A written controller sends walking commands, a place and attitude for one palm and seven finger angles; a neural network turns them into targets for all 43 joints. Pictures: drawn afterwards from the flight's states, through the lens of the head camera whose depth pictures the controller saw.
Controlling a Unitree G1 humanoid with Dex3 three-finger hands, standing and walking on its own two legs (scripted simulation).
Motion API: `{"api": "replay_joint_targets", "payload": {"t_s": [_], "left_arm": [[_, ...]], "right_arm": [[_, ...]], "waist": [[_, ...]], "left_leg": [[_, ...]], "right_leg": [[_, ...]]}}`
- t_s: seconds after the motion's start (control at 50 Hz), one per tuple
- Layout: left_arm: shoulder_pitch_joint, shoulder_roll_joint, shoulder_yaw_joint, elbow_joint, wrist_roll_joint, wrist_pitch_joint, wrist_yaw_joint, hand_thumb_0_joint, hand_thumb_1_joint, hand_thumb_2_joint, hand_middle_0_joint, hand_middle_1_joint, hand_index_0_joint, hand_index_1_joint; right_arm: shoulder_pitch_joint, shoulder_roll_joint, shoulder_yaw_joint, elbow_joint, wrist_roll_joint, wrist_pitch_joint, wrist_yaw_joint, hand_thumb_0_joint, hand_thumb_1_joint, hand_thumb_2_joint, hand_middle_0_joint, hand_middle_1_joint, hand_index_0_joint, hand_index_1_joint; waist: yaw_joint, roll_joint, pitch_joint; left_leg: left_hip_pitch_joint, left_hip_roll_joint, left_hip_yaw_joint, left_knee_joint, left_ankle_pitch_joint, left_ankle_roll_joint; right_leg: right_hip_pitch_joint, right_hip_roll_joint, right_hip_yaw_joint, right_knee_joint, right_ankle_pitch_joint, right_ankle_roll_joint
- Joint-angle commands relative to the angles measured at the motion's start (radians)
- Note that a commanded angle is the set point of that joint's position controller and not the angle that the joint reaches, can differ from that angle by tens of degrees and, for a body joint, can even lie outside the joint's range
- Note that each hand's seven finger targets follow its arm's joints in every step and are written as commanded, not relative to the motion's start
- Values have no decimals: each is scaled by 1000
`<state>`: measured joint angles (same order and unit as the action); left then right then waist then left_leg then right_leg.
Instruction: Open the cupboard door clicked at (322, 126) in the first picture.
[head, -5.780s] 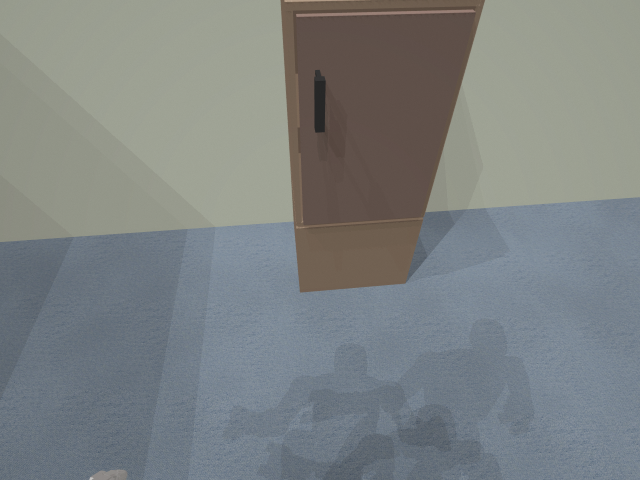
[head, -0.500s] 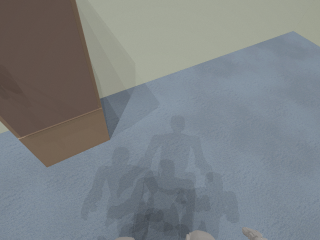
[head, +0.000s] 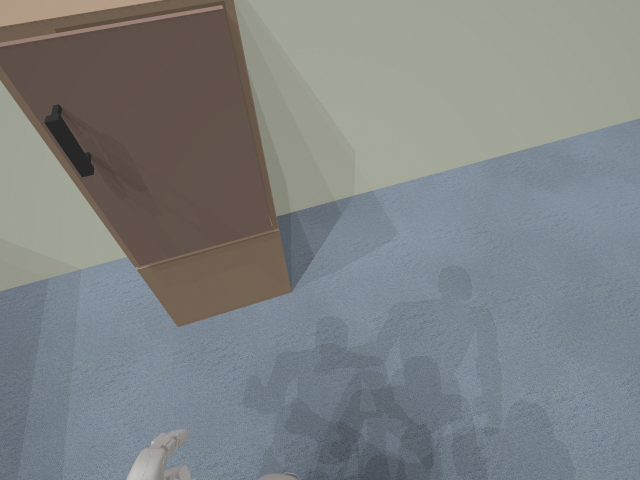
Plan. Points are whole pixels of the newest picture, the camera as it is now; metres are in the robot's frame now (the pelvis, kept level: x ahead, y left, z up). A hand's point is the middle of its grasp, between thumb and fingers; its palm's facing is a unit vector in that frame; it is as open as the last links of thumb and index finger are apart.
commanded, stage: turn to face it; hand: left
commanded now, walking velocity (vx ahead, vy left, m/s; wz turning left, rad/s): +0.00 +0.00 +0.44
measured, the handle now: (72, 140) +0.69 +0.48 +0.05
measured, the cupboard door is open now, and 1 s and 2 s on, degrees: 0 0 0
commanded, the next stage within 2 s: take the last steps up to it in 0.28 s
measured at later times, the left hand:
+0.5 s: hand out of the picture -0.08 +0.27 -0.18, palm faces +0.28 -0.93 -0.23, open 7.4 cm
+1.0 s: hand out of the picture +0.12 +0.24 -0.15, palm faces +0.25 -0.95 -0.20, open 7.3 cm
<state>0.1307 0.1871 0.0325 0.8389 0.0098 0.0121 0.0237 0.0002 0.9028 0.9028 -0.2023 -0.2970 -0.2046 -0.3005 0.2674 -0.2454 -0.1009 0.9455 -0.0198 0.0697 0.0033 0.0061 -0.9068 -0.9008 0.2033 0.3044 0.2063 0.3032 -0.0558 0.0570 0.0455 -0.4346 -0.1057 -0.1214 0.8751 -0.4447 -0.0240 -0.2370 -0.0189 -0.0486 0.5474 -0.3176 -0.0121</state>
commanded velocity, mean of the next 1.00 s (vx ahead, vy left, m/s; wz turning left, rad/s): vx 0.19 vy -0.01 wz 0.15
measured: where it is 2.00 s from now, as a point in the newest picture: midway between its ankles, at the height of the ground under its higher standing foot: outside the picture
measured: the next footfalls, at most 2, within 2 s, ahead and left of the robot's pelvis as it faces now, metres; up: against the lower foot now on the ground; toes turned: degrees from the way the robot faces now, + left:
left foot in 0.36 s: +0.01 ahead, +0.15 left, +0.00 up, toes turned +15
right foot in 0.94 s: +0.16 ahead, -0.03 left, +0.00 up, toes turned +7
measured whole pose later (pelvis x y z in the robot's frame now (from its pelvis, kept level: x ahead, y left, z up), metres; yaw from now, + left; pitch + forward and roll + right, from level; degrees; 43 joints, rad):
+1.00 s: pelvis +0.08 +0.04 +0.00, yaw +15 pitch -2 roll +1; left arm 0.20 0.14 0.04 1.02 0.02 -0.05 -0.01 0.00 0.91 0.90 -0.20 -0.30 -0.20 -0.30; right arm 0.48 -0.16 -0.04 1.17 -0.02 0.00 -0.02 0.00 -0.91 -0.90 0.20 0.30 0.20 0.30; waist -0.04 0.04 0.02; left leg -0.20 0.00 0.02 0.77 -0.46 0.03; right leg -0.26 -0.03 -0.12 0.56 -0.26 -0.04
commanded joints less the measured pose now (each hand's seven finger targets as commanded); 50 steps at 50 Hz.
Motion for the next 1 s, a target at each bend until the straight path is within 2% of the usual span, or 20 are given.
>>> {"api": "replay_joint_targets", "payload": {"t_s": [0.0, 0.08, 0.24, 0.3, 0.32, 0.34, 0.36, 0.38, 0.42, 0.44, 0.48, 0.68, 0.8, 0.84, 0.88, 0.9, 0.92, 0.94, 0.96, 0.98], "left_arm": [[-17, 169, 47, -64, 3, -22, 13, 0, 900, 900, -200, -300, -200, -300], [87, 177, 46, -22, 8, -28, 13, 0, 900, 900, -200, -300, -200, -300], [185, 237, 66, 45, 26, -14, 10, 0, 900, 900, -200, -300, -200, -300], [167, 232, 68, 67, 14, -7, 8, 0, 900, 900, -200, -300, -200, -300], [174, 208, 63, 61, 4, -3, 6, 0, 900, 900, -200, -300, -200, -300], [200, 139, 51, 34, -3, 1, 0, 0, 900, 900, -200, -300, -200, -300], [165, 117, 32, 26, 4, 10, 7, 0, 900, 900, -200, -300, -200, -300], [132, 118, 34, 47, 3, 22, 14, 0, 900, 900, -200, -300, -200, -300], [109, 133, 38, 83, 11, 16, -6, 0, 900, 900, -200, -300, -200, -300], [132, 122, 36, 103, 15, 12, -16, 0, 900, 900, -200, -300, -200, -300], [160, 108, 28, 130, 19, 7, -26, 0, 900, 900, -200, -300, -200, -300], [74, 60, 19, 118, 22, -10, -36, 0, 900, 900, -200, -300, -200, -300], [14, 41, 25, 102, 17, -24, -41, 0, 900, 900, -200, -300, -200, -300], [48, 27, 28, 115, 15, -31, -41, 0, 900, 900, -200, -300, -200, -300], [149, 40, 34, 159, 15, -44, -36, 0, 900, 900, -200, -300, -200, -300], [236, 84, 43, 190, 17, -55, -30, 0, 900, 900, -200, -300, -200, -300], [347, 169, 60, 224, 22, -67, -19, 0, 900, 900, -200, -300, -200, -300], [418, 220, 67, 231, 6, -65, -14, 0, 900, 900, -200, -300, -200, -300], [376, 193, 64, 229, 2, -65, -11, 0, 900, 900, -200, -300, -200, -300], [301, 147, 52, 215, 3, -63, -8, 0, 900, 900, -200, -300, -200, -300]], "right_arm": [[-1, -82, -20, -62, -4, -13, 16, 0, -900, -900, 200, 300, 200, 300], [-47, -69, -7, -61, -5, -6, 18, 0, -900, -900, 200, 300, 200, 300], [-162, -38, 27, -79, 11, -25, 14, 0, -900, -900, 200, 300, 200, 300], [-84, -56, 30, -52, 11, -43, 8, 0, -900, -900, 200, 300, 200, 300], [-33, -110, 20, -42, 6, -55, 7, 0, -900, -900, 200, 300, 200, 300], [6, -216, -2, -43, -2, -63, 4, 0, -900, -900, 200, 300, 200, 300], [33, -247, -4, -31, 6, -54, -6, 0, -900, -900, 200, 300, 200, 300], [30, -218, 4, -16, 0, -62, -22, 0, -900, -900, 200, 300, 200, 300], [-46, -152, 27, -26, -4, -65, -29, 0, -900, -900, 200, 300, 200, 300], [-61, -131, 36, -27, -4, -73, -28, 0, -900, -900, 200, 300, 200, 300], [-45, -111, 39, -16, 1, -87, -27, 0, -900, -900, 200, 300, 200, 300], [115, -70, 32, 63, -1, -113, -34, 0, -900, -900, 200, 300, 200, 300], [150, -69, 30, 109, -9, -115, -34, 0, -900, -900, 200, 300, 200, 300], [149, -66, 35, 124, -10, -115, -35, 0, -900, -900, 200, 300, 200, 300], [154, -44, 42, 139, -6, -115, -35, 0, -900, -900, 200, 300, 200, 300], [160, -15, 48, 142, 1, -121, -31, 0, -900, -900, 200, 300, 200, 300], [171, 49, 61, 120, 7, -132, -24, 0, -900, -900, 200, 300, 200, 300], [139, -4, 53, 91, 1, -123, -21, 0, -900, -900, 200, 300, 200, 300], [73, -19, 40, 86, -3, -114, -15, 0, -900, -900, 200, 300, 200, 300], [59, 1, 33, 84, -4, -109, -10, 0, -900, -900, 200, 300, 200, 300]], "waist": [[8, -193, 7], [48, -236, 0], [102, -307, -38], [55, -243, -78], [27, -120, -129], [15, 182, -168], [3, 205, -156], [-7, 225, -161], [18, 143, -57], [35, 105, -31], [40, 91, -6], [15, 45, 75], [13, 56, 93], [38, 42, 80], [84, -19, 41], [122, -102, -2], [154, -307, -53], [174, -323, -83], [171, -264, -7], [131, -190, 67]], "left_leg": [[-148, 111, 49, 367, 57, -38], [-146, 124, 89, 325, 77, -57], [35, 111, 193, -86, -21, -32], [235, 102, 221, -390, 190, -14], [389, 173, 157, -490, 369, 10], [541, 438, -155, -489, 758, 123], [465, 525, -178, -502, 935, 210], [412, 484, -169, -522, 810, 209], [331, 409, -123, -579, 477, 198], [322, 378, -93, -606, 384, 182], [311, 349, -63, -655, 259, 177], [332, 366, -131, -741, 72, 219], [276, 370, -134, -715, 65, 219], [252, 355, -98, -666, 126, 204], [172, 291, -30, -522, 164, 154], [59, 232, 31, -362, 168, 119], [-138, 114, 171, -97, 28, 66], [-198, 111, 157, 107, -144, 60], [-225, 153, 105, 227, -83, 64], [-253, 181, 103, 280, 6, 60]], "right_leg": [[37, -301, 137, -234, 345, -90], [99, -290, 69, -215, 436, -93], [135, -321, 23, -131, 591, -112], [83, -286, -39, -7, 537, -40], [-7, -249, -85, 129, 426, 9], [-252, -126, -127, 326, -85, 79], [-262, -103, -44, 448, -341, 82], [-242, -103, 25, 507, -311, 81], [-286, -104, 23, 583, -189, 73], [-289, -102, 12, 590, -130, 72], [-290, -100, 2, 563, -66, 73], [-333, -100, 5, 336, -5, 70], [-210, -71, -19, 151, -25, 47], [-122, -46, -37, 68, 9, 40], [98, -24, -52, -84, 93, 30], [275, -99, 45, -159, 51, 2], [449, -331, 340, -248, -9, -90], [400, -440, 524, -358, -134, -167], [261, -432, 539, -415, -286, -182], [174, -409, 476, -433, -331, -173]]}}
